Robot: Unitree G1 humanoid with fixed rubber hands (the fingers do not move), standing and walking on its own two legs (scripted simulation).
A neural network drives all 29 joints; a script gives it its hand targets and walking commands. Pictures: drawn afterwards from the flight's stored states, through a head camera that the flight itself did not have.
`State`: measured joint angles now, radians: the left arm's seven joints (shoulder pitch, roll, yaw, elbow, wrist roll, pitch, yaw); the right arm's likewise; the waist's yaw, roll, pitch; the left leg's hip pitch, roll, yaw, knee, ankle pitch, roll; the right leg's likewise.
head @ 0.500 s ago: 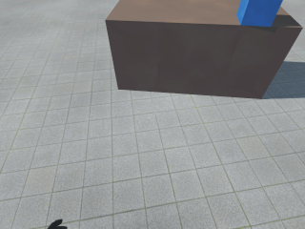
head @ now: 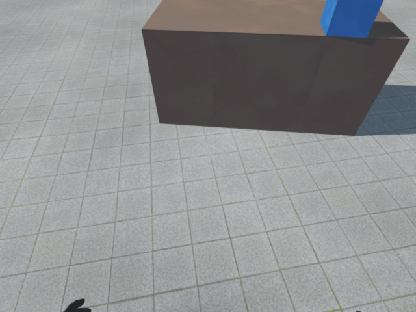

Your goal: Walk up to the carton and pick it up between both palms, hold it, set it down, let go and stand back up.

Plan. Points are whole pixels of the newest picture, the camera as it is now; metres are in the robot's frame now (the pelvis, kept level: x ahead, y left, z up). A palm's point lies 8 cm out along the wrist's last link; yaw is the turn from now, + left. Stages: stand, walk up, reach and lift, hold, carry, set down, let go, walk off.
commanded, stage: stand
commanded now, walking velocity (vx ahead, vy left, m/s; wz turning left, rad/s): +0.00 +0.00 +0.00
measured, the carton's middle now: (351, 4) +1.54 -0.69 +0.04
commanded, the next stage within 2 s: walk up in 0.02 s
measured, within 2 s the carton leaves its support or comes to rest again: neither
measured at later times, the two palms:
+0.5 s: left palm (79, 293) +0.18 +0.29 -0.09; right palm out of the picture +0.07 -0.43 -0.09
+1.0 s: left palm (153, 221) +0.36 +0.18 -0.13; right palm out of the picture +0.25 -0.50 -0.07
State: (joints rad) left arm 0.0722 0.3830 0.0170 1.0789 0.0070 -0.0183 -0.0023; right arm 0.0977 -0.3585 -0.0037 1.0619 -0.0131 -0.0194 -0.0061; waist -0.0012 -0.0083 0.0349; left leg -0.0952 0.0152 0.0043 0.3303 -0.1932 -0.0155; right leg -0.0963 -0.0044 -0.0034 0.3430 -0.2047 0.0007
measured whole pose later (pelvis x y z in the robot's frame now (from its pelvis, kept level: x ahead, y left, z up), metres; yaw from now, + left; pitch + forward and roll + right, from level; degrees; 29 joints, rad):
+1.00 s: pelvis +0.22 -0.14 -0.02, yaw -7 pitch -3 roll +1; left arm 0.24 0.50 0.09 0.82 0.02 -0.01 -0.10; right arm 0.31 -0.46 -0.07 0.85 -0.01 -0.14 0.00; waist -0.01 -0.11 0.04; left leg -0.22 0.06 0.16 0.63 -0.36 0.01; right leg -0.49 -0.02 0.08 1.14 -0.30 -0.01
